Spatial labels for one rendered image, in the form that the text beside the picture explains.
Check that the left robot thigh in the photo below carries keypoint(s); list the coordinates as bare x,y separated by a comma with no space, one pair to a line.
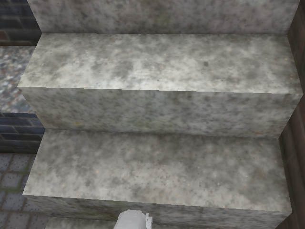
134,219

